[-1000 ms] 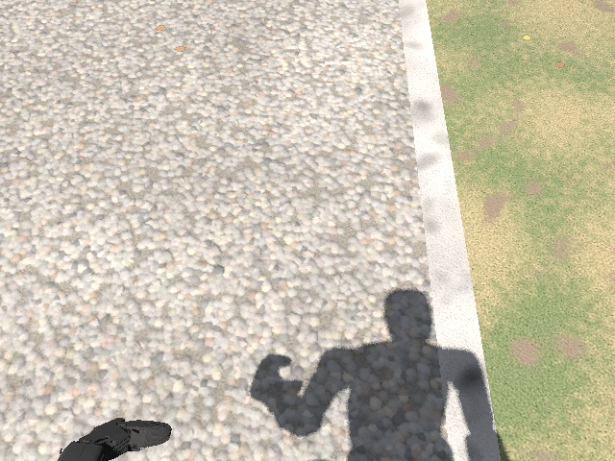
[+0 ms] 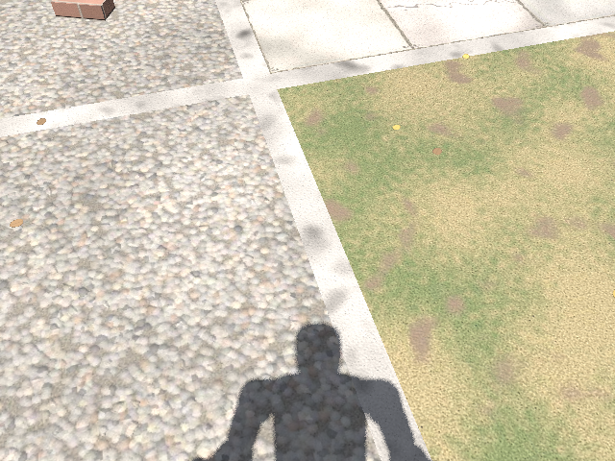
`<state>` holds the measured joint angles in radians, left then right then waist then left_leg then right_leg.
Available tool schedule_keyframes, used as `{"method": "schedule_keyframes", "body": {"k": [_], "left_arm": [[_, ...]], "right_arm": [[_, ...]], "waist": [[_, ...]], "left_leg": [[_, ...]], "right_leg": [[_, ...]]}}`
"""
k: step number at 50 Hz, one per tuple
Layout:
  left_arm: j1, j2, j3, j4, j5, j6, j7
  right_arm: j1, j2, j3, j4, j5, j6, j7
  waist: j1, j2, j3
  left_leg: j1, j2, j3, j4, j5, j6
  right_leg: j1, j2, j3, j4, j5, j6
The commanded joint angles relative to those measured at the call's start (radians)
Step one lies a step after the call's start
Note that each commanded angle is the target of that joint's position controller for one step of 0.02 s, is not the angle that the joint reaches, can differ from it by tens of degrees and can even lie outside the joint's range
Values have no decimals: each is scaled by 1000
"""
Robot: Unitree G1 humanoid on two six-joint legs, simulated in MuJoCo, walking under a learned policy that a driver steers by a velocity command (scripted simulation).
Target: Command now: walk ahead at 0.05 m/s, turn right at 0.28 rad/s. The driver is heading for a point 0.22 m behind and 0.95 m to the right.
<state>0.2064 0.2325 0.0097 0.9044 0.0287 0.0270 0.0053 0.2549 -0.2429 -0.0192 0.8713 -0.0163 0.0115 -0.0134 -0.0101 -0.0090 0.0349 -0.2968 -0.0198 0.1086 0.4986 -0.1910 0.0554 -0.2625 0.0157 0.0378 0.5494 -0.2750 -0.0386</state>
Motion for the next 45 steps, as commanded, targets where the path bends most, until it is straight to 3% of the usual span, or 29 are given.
{"method": "schedule_keyframes", "body": {"k": [1, 2, 3, 6, 9, 11, 12, 13, 14, 15, 16, 17, 20, 30, 45], "left_arm": [[12, 204, 44, -50, 1, -24, 18], [40, 186, 47, -38, -14, -26, 15], [39, 157, 39, -35, -3, -31, 18], [-32, 123, 29, -25, -5, -30, 36], [-24, 118, 26, 0, -12, -29, 34], [-36, 127, 28, 17, -19, -23, 34], [-38, 130, 30, 23, -23, -20, 34], [-17, 108, 25, 27, -25, -20, 32], [28, 86, 23, 39, -34, -18, 27], [6, 95, 24, 58, -27, -11, 25], [-14, 103, 26, 68, -20, -8, 25], [-19, 110, 30, 80, -19, -8, 24], [-19, 105, 29, 109, -19, -16, 21], [7, 79, 15, 204, -21, -22, 29], [67, 45, 0, 269, -22, -25, 37]], "right_arm": [[30, -92, -29, -78, 9, 6, -13], [-8, -76, -24, -73, 12, 15, -20], [-20, -88, -30, -72, 13, 23, -22], [9, -88, -34, -51, 6, 30, -17], [8, -71, -25, -33, 12, 22, -22], [27, -57, -20, -14, 17, 20, -29], [38, -63, -19, -3, 12, 16, -31], [39, -99, -24, -1, -4, 7, -33], [-19, -159, -32, -11, -5, 2, -28], [-39, -150, -30, -7, -1, -1, -16], [-52, -115, -19, -3, -3, -6, -10], [-46, -107, -16, 4, 0, -9, -9], [-19, -104, -13, 31, 5, -16, -18], [10, -87, -6, 100, 4, -13, -16], [58, -42, 9, 182, 5, -15, -20]], "waist": [[-31, -167, -11], [17, -205, 2], [24, -181, 9], [-22, -130, -30], [-5, -120, -90], [-18, -110, -95], [-23, -94, -93], [-3, -43, -93], [52, 59, -62], [37, 100, -31], [34, 100, -7], [25, 91, 7], [17, 88, -6], [2, 18, 13], [2, 15, 24]], "left_leg": [[-127, 92, -92, 15, -164, -5], [-78, -4, -33, 126, -224, -33], [-78, 1, -79, 237, -292, -33], [-70, 21, -117, 292, -272, -35], [7, 12, -92, 142, -236, -50], [99, 10, -75, -61, -111, -51], [175, 30, -95, -165, 23, -47], [246, 109, -177, -195, 97, -37], [197, 183, -255, -185, 142, -5], [83, 200, -272, -198, 94, 19], [42, 187, -268, -216, 38, 15], [31, 164, -250, -228, -4, 3], [75, 139, -226, -229, 5, -7], [105, 127, -218, -229, -61, 0], [109, 111, -204, -210, -22, 0]], "right_leg": [[65, -201, 319, -236, 119, -108], [-19, -296, 409, -301, 177, -185], [-21, -308, 407, -309, 249, -217], [56, -217, 253, -252, 478, -182], [145, -184, 196, -193, 625, -154], [143, -167, 191, -166, 557, -124], [105, -150, 193, -164, 447, -87], [42, -121, 187, -157, 318, -47], [18, -42, 132, -174, 171, -21], [98, -19, 106, -190, 115, -8], [137, -26, 106, -189, 140, -4], [146, -34, 111, -183, 171, -4], [139, -54, 120, -194, 218, -3], [100, -60, 121, -235, 185, 13], [91, -70, 117, -231, 190, 11]]}}
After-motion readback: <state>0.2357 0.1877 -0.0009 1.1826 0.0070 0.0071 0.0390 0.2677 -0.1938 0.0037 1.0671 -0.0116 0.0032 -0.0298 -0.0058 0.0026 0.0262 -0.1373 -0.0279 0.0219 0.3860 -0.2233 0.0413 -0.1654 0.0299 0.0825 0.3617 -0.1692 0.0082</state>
